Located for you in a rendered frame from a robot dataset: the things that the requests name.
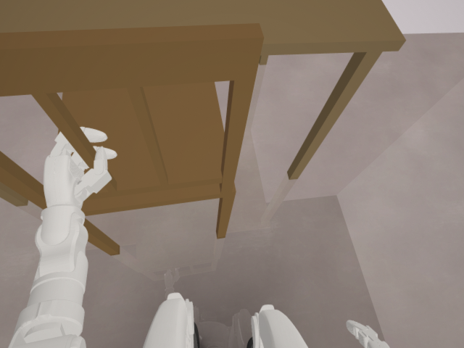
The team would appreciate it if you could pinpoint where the table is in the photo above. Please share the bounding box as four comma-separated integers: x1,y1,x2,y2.
0,0,406,207

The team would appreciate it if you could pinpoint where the left robot forearm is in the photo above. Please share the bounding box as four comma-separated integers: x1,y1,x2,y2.
8,204,88,348

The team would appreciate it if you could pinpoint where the robot left thigh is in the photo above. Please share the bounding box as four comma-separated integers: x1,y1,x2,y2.
143,298,194,348

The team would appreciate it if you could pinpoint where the robot right thigh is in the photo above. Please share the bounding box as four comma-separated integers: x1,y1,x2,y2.
251,310,308,348

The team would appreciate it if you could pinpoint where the chair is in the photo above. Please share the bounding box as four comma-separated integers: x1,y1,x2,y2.
0,23,264,256

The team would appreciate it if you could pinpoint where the left robot hand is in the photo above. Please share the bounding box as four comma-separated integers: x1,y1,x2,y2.
43,127,117,210

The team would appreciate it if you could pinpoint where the right robot hand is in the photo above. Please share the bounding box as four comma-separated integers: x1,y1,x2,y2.
346,320,390,348

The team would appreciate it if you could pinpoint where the robot thigh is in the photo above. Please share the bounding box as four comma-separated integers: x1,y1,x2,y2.
143,298,194,348
251,310,308,348

